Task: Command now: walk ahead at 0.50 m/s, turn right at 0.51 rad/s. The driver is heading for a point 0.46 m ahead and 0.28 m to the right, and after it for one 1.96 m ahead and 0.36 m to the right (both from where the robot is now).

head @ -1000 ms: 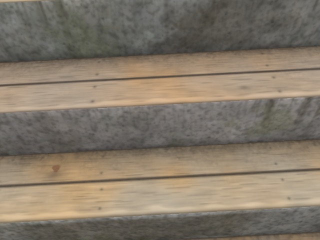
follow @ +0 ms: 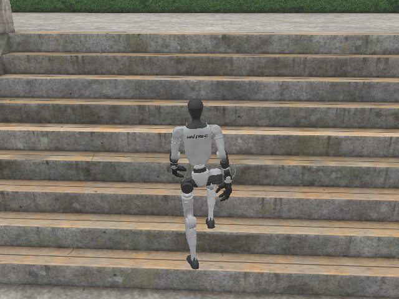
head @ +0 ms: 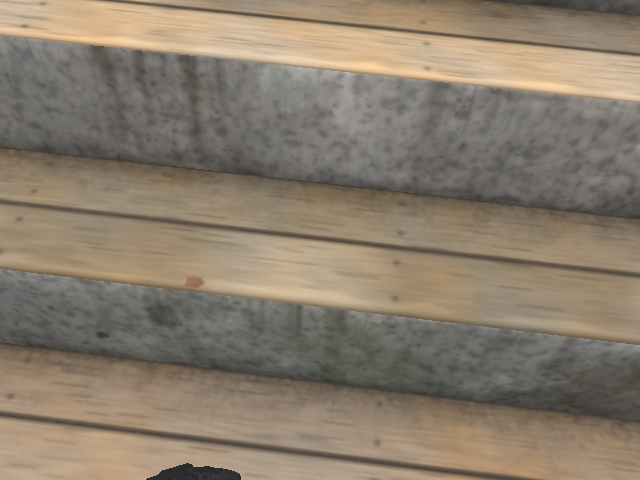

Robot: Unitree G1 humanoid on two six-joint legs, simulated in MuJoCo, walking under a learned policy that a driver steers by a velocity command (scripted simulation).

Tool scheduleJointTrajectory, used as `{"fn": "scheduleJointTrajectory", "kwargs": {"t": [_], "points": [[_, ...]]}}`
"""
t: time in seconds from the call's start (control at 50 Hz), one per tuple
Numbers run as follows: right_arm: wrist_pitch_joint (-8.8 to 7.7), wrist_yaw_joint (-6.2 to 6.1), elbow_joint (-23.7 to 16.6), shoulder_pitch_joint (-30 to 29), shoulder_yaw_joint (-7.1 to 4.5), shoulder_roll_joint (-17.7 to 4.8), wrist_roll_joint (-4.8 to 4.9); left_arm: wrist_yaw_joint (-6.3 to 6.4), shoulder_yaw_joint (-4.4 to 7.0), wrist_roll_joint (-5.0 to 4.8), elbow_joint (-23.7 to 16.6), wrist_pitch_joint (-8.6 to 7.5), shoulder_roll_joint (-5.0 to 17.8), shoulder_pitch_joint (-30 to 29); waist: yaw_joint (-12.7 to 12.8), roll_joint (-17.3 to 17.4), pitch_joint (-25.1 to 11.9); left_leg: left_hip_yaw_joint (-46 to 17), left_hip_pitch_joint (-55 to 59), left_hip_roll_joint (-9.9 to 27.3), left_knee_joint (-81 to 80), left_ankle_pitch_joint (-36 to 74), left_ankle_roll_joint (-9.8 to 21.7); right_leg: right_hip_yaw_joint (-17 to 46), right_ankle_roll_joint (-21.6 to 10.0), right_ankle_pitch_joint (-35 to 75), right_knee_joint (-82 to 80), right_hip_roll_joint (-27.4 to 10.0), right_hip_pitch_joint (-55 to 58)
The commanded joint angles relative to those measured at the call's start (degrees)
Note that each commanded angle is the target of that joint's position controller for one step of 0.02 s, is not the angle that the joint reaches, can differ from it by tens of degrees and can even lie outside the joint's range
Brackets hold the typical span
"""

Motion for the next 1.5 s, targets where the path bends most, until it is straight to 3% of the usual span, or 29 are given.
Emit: {"fn": "scheduleJointTrajectory", "kwargs": {"t": [0.02,0.04,0.06,0.1,0.12,0.14,0.18,0.28,0.3,0.36,0.42,0.44,0.46,0.48,0.52,0.58,0.8,0.9,0.94,0.98,1.0,1.02,1.04,1.08,1.12,1.2,1.36,1.46,1.5], "points": [[0.23,0.87,-1.27,0.75,-5.02,-20.60,0.21,0.47,1.95,0.20,-4.00,1.49,5.60,3.52,6.71,11.72,-4.99,-5.07,17.63,16.32,18.45,139.12,10.99,-4.74,1.19,-3.31,-22.77,8.51,10.14],[1.65,1.63,-2.09,1.92,-4.61,-19.05,-3.74,1.69,2.84,-0.24,1.64,2.36,7.40,13.45,6.87,8.73,-10.68,-6.99,7.26,14.55,28.58,140.03,9.21,5.91,-2.11,0.81,-22.00,8.29,24.26],[-0.14,-7.58,-15.83,-9.28,-7.22,-17.05,9.56,5.65,5.04,3.02,6.27,-4.22,8.83,18.82,6.34,0.70,-16.10,-0.16,-2.03,5.16,40.35,97.54,4.28,10.97,-2.64,-15.66,-23.92,7.29,44.19],[-2.15,-8.59,-23.49,-23.40,-2.95,-4.44,4.27,10.31,6.98,5.49,8.49,-5.66,11.21,13.85,3.92,-18.30,-6.75,-11.97,-30.93,-12.06,82.81,12.66,-0.37,51.17,-11.17,-26.71,-54.29,-4.30,42.31],[-2.97,-8.40,-26.85,-24.47,-2.50,-1.20,1.58,10.69,7.44,4.35,7.69,-7.21,10.05,10.48,1.82,-11.96,-0.64,-19.66,-39.40,-13.76,99.69,9.82,-1.09,54.89,-11.92,-17.21,-60.42,-5.94,41.49],[2.50,-4.82,-19.58,-16.84,-3.23,-6.75,1.28,5.13,3.48,6.55,12.35,-7.35,4.50,29.39,10.14,-13.44,9.15,-36.15,-64.50,-19.65,113.03,11.15,4.54,51.79,-10.76,11.32,-53.50,-7.05,46.55],[2.57,-4.05,-27.17,-21.99,-2.67,-4.14,-0.27,2.44,4.08,3.72,20.09,-11.35,4.90,33.02,2.45,-7.50,5.93,-34.98,-81.16,-18.66,117.40,-8.89,4.22,46.93,-9.81,31.19,-49.85,-10.47,60.09],[0.61,-7.18,-30.07,-31.74,-0.45,-4.46,2.13,2.85,4.24,5.94,21.65,-13.34,2.49,23.77,-4.67,-8.48,5.06,-21.67,-71.94,-10.01,122.05,-21.71,6.21,38.38,-3.44,-1.51,-64.20,-5.64,30.42],[1.72,-7.47,-32.41,-36.42,0.23,-3.64,1.54,1.84,3.84,7.30,23.16,-13.09,3.53,28.16,-4.78,0.94,3.74,-20.24,-69.49,-7.05,107.19,-9.19,5.74,40.18,-2.22,-0.98,-63.32,-4.47,29.87],[5.76,-6.51,-43.22,-59.61,1.63,-1.62,4.00,0.41,7.33,3.37,22.67,-12.74,12.91,30.49,-2.54,-9.80,-0.27,-9.16,-30.21,-9.68,72.67,-33.78,-1.98,42.38,-9.97,23.60,-85.97,-10.97,8.25],[4.73,-7.02,-26.19,-18.64,-3.64,-10.33,5.02,-1.39,8.53,2.07,17.03,-17.66,13.02,21.24,-14.91,-5.56,-16.11,-19.83,-15.50,-11.61,54.52,-3.92,3.77,31.60,-4.16,114.95,-52.17,-14.73,37.70],[4.98,-8.51,-21.52,-5.59,-4.82,-12.98,3.56,-2.32,6.33,5.64,16.55,-17.72,4.52,27.49,-15.53,9.43,-28.86,-46.51,5.75,-1.20,36.98,-2.02,13.67,33.13,-2.99,89.92,-34.73,-8.06,23.83],[6.57,-7.19,-18.81,-1.34,-5.83,-16.32,0.92,-3.42,6.32,6.15,23.79,-15.68,1.94,31.87,-17.21,19.27,-21.29,-74.26,-2.71,10.30,13.28,-29.21,21.30,30.60,0.93,28.59,2.88,2.03,14.93],[5.18,-7.67,-16.29,-6.89,-6.15,-17.34,1.72,-3.22,6.31,3.00,24.09,-15.02,2.80,29.39,-14.03,9.47,-3.95,-72.39,-11.87,8.96,10.66,-52.17,15.34,30.54,0.36,28.62,25.01,0.66,0.61],[3.02,-6.90,-10.66,-15.13,-3.67,-4.44,3.15,-0.09,6.18,2.12,22.60,-13.37,2.62,24.20,-6.33,-6.42,1.81,-47.10,-19.92,8.37,18.84,-36.50,9.53,27.29,-3.38,30.48,26.50,-2.11,-4.46],[0.50,-8.51,-6.79,-20.65,-0.88,8.09,3.22,0.72,4.41,1.97,18.94,-11.14,-2.40,18.73,-0.32,-7.00,1.00,-27.68,-19.86,3.92,15.70,-14.20,4.32,27.05,-4.17,23.13,24.69,-5.29,-5.70],[-1.27,-6.01,5.54,2.39,-0.12,3.08,-4.82,3.53,-0.42,-0.13,5.51,-8.44,-2.56,-6.86,-3.31,-3.93,7.05,-10.28,3.41,9.83,-4.42,-3.42,5.16,16.93,-10.34,13.90,37.73,-10.11,-37.11],[-1.31,-2.34,5.28,4.60,-0.82,-1.65,-1.07,1.84,-0.97,2.50,-2.96,-1.42,0.64,-26.35,-2.88,-1.64,5.14,-0.10,-11.90,9.64,-14.28,30.77,7.38,1.61,-6.68,-0.79,4.78,-12.89,-5.44],[-3.75,-2.07,4.74,4.97,-2.33,-10.95,1.08,-1.06,-1.26,1.39,-2.11,-0.79,-2.80,-15.90,3.95,6.88,0.51,2.62,-6.64,12.27,-4.05,93.35,10.29,-4.22,-3.11,5.77,2.65,-6.42,11.26],[-5.29,-2.73,2.91,5.12,-4.55,-15.86,2.26,1.18,1.49,-0.15,3.25,-3.78,3.89,-0.80,6.75,11.17,-6.42,-1.33,5.84,12.13,7.95,112.62,5.93,-1.81,-1.71,3.75,-23.92,0.40,31.08],[-5.05,-0.88,2.22,6.97,-3.82,-11.54,-2.00,2.79,2.42,-0.34,8.83,-4.14,9.09,15.09,9.11,1.56,-21.06,-7.51,-13.13,9.47,28.90,97.09,1.73,17.10,-8.72,33.42,-24.07,-6.93,61.97],[-3.93,1.34,-0.47,5.20,-4.37,-10.18,-1.85,4.20,3.71,1.94,13.32,-3.82,13.18,31.72,12.22,-9.33,-28.51,-10.62,-30.69,-1.60,48.44,39.68,-0.66,43.19,-14.07,33.76,-47.15,-16.85,79.64],[-1.80,1.97,1.75,5.90,-6.80,-9.33,2.79,3.34,7.28,4.21,16.41,-4.36,17.94,38.06,12.29,-13.32,-23.02,-21.90,-37.10,-9.75,85.64,11.82,-1.28,60.37,-13.88,24.14,-63.84,-25.65,67.91],[-1.91,0.20,2.82,2.25,-7.47,-3.01,3.33,3.51,7.50,4.09,20.40,-8.84,14.74,23.47,3.86,-11.05,-3.39,-31.88,-52.64,-11.18,114.49,14.32,-0.49,46.57,-6.53,6.97,-61.11,-22.52,47.66],[-2.20,-9.79,-15.21,-10.34,-4.48,5.19,4.18,8.04,4.90,2.12,21.25,-12.05,-1.58,6.12,-9.45,0.64,3.60,-22.81,-47.48,-6.65,108.73,5.21,-2.60,28.30,1.57,-7.32,-59.72,-19.36,32.87],[-0.04,-2.19,-4.35,-3.36,-3.69,4.53,5.40,2.42,3.35,5.52,16.38,-12.08,-1.41,-0.57,-11.13,-5.34,3.60,-23.88,-55.40,-7.10,121.34,-0.02,6.42,14.26,-1.79,12.35,-70.64,-17.92,27.47],[2.55,-4.42,-8.58,-16.21,-4.36,-5.41,4.55,2.95,3.27,6.29,18.78,-13.27,3.73,17.05,-3.32,-7.84,1.54,-20.95,-75.47,-6.86,121.56,2.85,-2.27,3.33,-1.43,20.72,-70.73,-19.65,54.29],[6.09,-8.52,-16.29,-26.67,-3.02,-3.09,3.56,2.64,3.79,6.96,17.44,-15.00,4.39,20.61,-0.84,-8.66,2.81,-25.11,-87.82,-1.32,109.47,-8.18,-4.26,8.83,-5.67,35.39,-74.43,-31.25,71.50],[7.24,-5.75,-20.06,-33.71,-1.86,-2.60,2.97,1.52,5.78,4.43,14.30,-14.24,10.83,12.23,-3.36,-11.09,1.78,-10.42,-60.21,-2.51,77.47,-33.05,-3.87,0.29,-3.25,24.44,-79.58,-25.12,52.42]]}}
